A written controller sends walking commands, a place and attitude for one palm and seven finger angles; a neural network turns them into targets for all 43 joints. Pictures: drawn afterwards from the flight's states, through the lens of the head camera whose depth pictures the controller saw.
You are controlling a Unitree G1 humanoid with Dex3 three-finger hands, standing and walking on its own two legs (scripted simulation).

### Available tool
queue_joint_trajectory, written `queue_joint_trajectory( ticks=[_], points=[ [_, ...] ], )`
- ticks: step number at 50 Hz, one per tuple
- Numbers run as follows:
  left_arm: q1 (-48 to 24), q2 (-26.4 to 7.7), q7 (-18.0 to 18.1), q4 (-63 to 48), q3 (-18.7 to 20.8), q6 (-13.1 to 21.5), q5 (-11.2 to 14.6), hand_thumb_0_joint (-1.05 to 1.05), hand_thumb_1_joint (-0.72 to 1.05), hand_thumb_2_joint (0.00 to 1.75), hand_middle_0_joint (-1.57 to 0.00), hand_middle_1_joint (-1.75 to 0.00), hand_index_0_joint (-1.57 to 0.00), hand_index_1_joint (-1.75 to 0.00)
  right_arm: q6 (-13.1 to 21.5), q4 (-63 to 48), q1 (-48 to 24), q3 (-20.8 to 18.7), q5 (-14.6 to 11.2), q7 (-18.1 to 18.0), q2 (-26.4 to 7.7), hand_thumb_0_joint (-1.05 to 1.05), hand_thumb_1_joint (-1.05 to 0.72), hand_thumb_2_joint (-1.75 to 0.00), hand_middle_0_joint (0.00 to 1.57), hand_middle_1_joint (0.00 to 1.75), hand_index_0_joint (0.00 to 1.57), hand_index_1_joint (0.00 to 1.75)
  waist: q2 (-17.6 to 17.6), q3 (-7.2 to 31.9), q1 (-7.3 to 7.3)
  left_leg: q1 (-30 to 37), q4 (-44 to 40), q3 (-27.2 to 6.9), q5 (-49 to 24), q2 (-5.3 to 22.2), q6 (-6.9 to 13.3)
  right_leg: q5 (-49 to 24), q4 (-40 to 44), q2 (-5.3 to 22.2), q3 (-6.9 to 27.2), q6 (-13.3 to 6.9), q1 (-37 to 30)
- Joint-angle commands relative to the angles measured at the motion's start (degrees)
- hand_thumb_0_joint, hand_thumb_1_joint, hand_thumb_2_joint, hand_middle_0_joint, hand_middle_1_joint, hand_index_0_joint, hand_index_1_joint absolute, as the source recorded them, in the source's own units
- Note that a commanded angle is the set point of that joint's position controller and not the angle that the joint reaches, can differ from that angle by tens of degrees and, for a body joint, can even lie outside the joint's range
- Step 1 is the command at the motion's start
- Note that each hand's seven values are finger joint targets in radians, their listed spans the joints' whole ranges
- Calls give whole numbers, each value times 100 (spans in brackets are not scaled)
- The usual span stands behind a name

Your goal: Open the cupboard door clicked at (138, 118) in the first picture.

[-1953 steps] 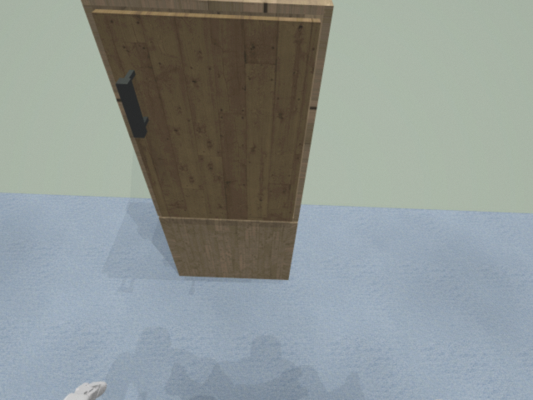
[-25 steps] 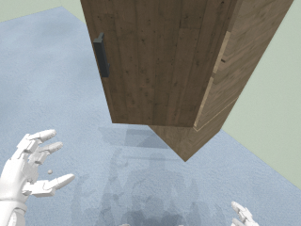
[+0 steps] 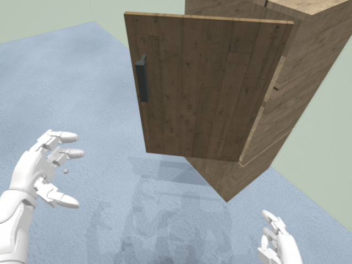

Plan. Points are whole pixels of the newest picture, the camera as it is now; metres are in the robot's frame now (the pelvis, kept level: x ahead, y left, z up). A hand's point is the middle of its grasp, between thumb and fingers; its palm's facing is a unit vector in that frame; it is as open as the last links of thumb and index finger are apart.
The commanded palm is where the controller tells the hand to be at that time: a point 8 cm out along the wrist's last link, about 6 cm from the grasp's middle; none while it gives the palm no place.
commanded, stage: raise the hand with hooked fingers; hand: left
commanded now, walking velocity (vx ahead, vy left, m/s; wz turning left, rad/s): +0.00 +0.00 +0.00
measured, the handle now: (144, 78) +0.59 +0.16 +0.10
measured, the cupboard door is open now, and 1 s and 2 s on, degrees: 46 46 46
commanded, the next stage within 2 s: move the hooked fingers beside the handle in 0.68 s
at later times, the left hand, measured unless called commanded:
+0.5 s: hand (64, 152) +0.30 +0.26 +0.12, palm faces +0.03 -1.00 -0.03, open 14.0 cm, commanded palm +0.27 +0.31 +0.12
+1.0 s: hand (76, 144) +0.32 +0.25 +0.12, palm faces +0.02 -1.00 -0.03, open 14.0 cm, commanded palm +0.30 +0.30 +0.12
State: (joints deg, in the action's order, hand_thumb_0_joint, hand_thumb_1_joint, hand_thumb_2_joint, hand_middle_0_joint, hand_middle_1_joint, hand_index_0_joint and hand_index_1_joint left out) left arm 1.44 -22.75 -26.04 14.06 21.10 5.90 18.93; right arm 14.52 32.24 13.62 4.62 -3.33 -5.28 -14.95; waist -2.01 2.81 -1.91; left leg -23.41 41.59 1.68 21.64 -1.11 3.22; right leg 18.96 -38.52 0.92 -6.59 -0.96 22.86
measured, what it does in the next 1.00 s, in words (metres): stands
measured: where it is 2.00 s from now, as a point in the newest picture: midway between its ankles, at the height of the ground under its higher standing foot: outside the picture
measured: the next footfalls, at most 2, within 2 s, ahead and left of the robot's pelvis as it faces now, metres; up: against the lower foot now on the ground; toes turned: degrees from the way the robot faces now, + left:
none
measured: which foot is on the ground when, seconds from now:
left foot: down 0.00-1.00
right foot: down 0.00-1.00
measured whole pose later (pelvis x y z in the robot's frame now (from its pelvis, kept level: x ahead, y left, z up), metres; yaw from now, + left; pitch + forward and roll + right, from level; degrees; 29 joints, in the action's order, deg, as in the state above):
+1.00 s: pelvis +0.00 -0.02 +0.01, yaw +0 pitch +3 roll -1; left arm -13.6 -25.5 -28.2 29.0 23.9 7.0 17.7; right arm 12.7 35.3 14.7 3.8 -3.8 -6.8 -16.6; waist -1.5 1.4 -1.0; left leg -21.3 37.2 1.3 19.1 -0.4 1.6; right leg 17.4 -35.4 -0.1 -6.8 -2.6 21.4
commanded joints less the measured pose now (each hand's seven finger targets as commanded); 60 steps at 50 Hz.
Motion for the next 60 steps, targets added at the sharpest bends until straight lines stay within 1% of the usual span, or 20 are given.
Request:
queue_joint_trajectory(
  ticks=[1,4,7,9,10,12,15,19,24,26,30,33,39,43,46,49,52,54,58,60],
  points=[
    [-1879,-1703,74,-1460,906,581,201,0,-50,30,-30,-120,-30,-120,281,-729,-237,-400,22,-136,-813,0,-90,-90,20,30,20,30,-407,1301,73,914,-872,-594,-1729,177,-290,-1140,488,-185,282,-123,-462],
    [-2039,-1708,4,-1193,874,607,195,0,-50,30,-30,-120,-30,-120,271,-610,-197,-382,22,-150,-823,0,-90,-90,20,30,20,30,-502,1281,99,1086,-912,-603,-2087,198,-334,-1393,541,-193,269,-135,-519],
    [-2133,-1713,-207,-529,791,338,179,0,-50,30,-30,-120,-30,-120,225,-543,-173,-384,-6,-176,-892,0,-90,-90,20,30,20,30,-433,940,102,950,-981,-591,-1942,179,-297,-1352,662,-189,281,-151,-479],
    [-2321,-1793,-346,-221,796,120,194,0,-50,30,-30,-120,-30,-120,168,-526,-184,-395,-44,-199,-919,0,-90,-90,20,30,20,30,-359,864,141,840,-1044,-542,-1711,156,-255,-1264,756,-154,294,-125,-463],
    [-2192,-1646,-400,29,672,14,189,0,-50,30,-30,-120,-30,-120,149,-551,-163,-396,-58,-204,-924,0,-90,-90,20,30,20,30,-138,716,154,745,-1079,-566,-1621,162,-250,-1173,766,-155,259,-120,-405],
    [-2019,-1613,-490,118,664,-78,219,0,-50,30,-30,-120,-30,-120,147,-631,-165,-409,-51,-157,-943,0,-90,-90,20,30,20,30,-42,752,77,709,-1051,-559,-1761,139,-246,-1306,745,-151,275,-142,-511],
    [-1969,-1798,-443,-339,835,41,216,0,-50,30,-30,-120,-30,-120,152,-729,-172,-457,-19,-82,-941,0,-90,-90,20,30,20,30,-168,1238,-2,908,-991,-505,-2069,137,-235,-1527,696,-140,310,-123,-634],
    [-2038,-2026,-194,-860,1166,415,252,0,-50,30,-30,-120,-30,-120,167,-742,-153,-462,31,-34,-890,0,-90,-90,20,30,20,30,-317,1392,-49,1000,-1024,-485,-2179,146,-266,-1599,676,-171,340,-144,-781],
    [-2226,-1820,-53,-608,982,471,150,0,-50,30,-30,-120,-30,-120,155,-630,-165,-449,-2,-94,-877,0,-90,-90,20,30,20,30,-505,873,86,877,-1157,-433,-1540,144,-221,-1113,821,-161,367,-137,-522],
    [-2279,-1791,-68,-592,894,432,94,0,-50,30,-30,-120,-30,-120,170,-615,-161,-453,-7,-123,-877,0,-90,-90,20,30,20,30,-649,909,106,907,-1160,-432,-1472,136,-204,-1061,846,-133,378,-134,-524],
    [-2211,-1682,-224,-474,744,319,127,0,-50,30,-30,-120,-30,-120,168,-624,-167,-449,-21,-167,-898,0,-90,-90,20,30,20,30,-263,976,147,860,-1109,-397,-1468,128,-152,-1180,879,-136,416,-94,-637],
    [-2199,-1817,-284,-423,912,354,218,0,-50,30,-30,-120,-30,-120,170,-616,-184,-447,-22,-172,-908,0,-90,-90,20,30,20,30,-37,1033,110,827,-1071,-383,-1552,113,-140,-1327,866,-144,448,-91,-752],
    [-2174,-1785,-237,-325,930,377,223,0,-50,30,-30,-120,-30,-120,168,-611,-207,-440,-23,-160,-869,0,-90,-90,20,30,20,30,-163,1007,89,787,-1041,-331,-1574,99,-154,-1403,838,-122,461,-75,-706],
    [-2803,-1935,-222,-44,879,371,126,0,-50,30,-30,-120,-30,-120,115,-528,-169,-433,-36,-189,-903,0,-90,-90,20,30,20,30,-120,832,198,624,-1002,-316,-1403,98,-141,-1265,859,-104,527,-59,-576],
    [-3556,-1689,-207,64,485,474,48,0,-50,30,-30,-120,-30,-120,125,-451,-115,-428,-51,-244,-892,0,-90,-90,20,30,20,30,-271,962,366,761,-976,-341,-1232,88,-131,-1038,871,-95,527,-48,-391],
    [-3844,-2023,-197,540,677,523,-6,0,-50,30,-30,-120,-30,-120,68,-355,-14,-428,-47,-259,-941,0,-90,-90,20,30,20,30,-53,1035,383,554,-901,-315,-1131,81,-115,-972,872,-72,637,-33,-482],
    [-4090,-2302,-190,946,828,569,-70,0,-50,30,-30,-120,-30,-120,3,-324,63,-419,-30,-230,-979,0,-90,-90,20,30,20,30,-142,1189,324,421,-824,-299,-1184,70,-128,-1030,795,-45,693,-57,-602],
    [-4248,-2197,-195,1249,718,579,-112,0,-50,30,-30,-120,-30,-120,-30,-328,106,-420,-32,-201,-954,0,-90,-90,20,30,20,30,-162,1285,338,357,-824,-293,-1235,64,-125,-1153,743,-36,689,-50,-620],
    [-4083,-2390,-212,1393,896,648,-137,0,-50,30,-30,-120,-30,-120,-116,-415,255,-465,-16,-119,-994,0,-90,-90,20,30,20,30,-196,1743,203,344,-737,-235,-1725,67,-116,-1824,561,-48,684,-58,-910],
    [-4072,-2348,-208,1482,877,664,-144,0,-50,30,-30,-120,-30,-120,-165,-426,321,-491,-27,-95,-1003,0,-90,-90,20,30,20,30,-260,1674,222,326,-723,-208,-1817,74,-126,-1967,539,-63,657,-52,-813]
  ],
)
